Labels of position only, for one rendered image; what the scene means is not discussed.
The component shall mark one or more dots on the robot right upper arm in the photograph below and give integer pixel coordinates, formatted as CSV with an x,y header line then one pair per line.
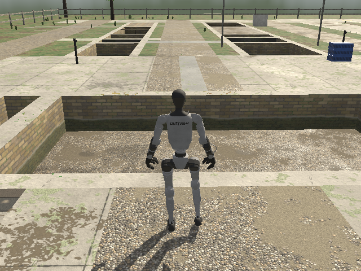
x,y
200,128

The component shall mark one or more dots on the robot right forearm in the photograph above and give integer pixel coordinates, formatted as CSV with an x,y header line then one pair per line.
x,y
208,149

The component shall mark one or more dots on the humanoid robot torso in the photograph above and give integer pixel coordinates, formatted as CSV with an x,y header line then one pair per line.
x,y
180,137

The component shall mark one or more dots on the robot left upper arm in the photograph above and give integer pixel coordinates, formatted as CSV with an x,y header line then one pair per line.
x,y
158,129

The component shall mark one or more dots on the robot left forearm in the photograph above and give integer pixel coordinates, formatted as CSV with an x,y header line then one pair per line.
x,y
151,150

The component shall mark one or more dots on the right robot hand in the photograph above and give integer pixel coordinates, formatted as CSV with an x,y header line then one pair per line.
x,y
207,160

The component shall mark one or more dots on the left robot hand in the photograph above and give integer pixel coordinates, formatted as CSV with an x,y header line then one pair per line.
x,y
148,161

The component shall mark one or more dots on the robot left foot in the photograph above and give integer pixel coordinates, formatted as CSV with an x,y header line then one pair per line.
x,y
172,225

